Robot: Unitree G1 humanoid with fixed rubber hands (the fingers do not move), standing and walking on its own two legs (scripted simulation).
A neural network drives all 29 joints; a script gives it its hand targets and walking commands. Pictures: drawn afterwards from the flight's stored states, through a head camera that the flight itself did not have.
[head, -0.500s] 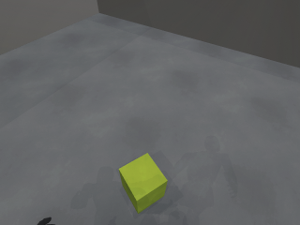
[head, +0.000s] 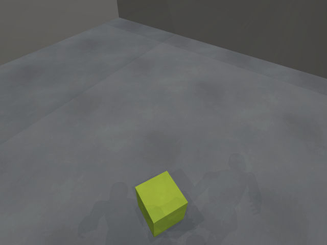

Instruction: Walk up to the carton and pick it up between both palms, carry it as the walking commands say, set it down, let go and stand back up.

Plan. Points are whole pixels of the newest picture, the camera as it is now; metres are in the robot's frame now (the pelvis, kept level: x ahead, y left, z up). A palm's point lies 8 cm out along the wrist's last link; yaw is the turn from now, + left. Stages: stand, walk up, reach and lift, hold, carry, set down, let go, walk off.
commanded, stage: walk up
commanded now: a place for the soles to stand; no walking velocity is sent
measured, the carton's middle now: (160, 203) +0.50 +0.02 -0.66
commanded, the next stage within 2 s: none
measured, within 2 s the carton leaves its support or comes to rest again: neither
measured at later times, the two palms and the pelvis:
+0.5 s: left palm out of the picture +0.05 +0.23 -0.13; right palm out of the picture +0.20 -0.45 -0.09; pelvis +0.06 -0.11 -0.04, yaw +16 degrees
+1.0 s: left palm out of the picture +0.05 +0.10 -0.13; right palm (312, 184) +0.38 -0.49 -0.14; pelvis +0.14 -0.23 -0.06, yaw +28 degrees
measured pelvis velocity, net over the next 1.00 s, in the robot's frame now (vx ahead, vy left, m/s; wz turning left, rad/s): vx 0.14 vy -0.23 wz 0.49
